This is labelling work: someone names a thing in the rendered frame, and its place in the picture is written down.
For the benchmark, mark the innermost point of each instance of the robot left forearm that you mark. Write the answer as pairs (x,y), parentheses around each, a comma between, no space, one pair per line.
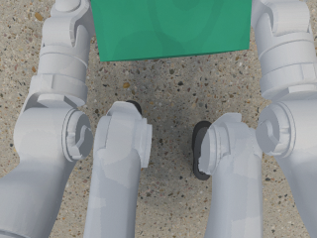
(63,59)

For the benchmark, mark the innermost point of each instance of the right robot upper arm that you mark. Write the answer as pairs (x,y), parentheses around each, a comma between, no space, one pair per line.
(287,130)

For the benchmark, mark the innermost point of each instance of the robot left foot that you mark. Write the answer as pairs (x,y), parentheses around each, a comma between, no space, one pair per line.
(136,104)

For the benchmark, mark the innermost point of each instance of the left robot upper arm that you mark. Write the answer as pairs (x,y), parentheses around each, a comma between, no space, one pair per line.
(49,142)

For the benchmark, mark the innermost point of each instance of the left robot shin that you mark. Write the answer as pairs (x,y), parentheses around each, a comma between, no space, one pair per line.
(102,130)

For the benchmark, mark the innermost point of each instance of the robot right forearm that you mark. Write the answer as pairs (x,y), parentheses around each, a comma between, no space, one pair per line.
(286,50)

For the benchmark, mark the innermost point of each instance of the carton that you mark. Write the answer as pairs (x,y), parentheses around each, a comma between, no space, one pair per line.
(129,30)

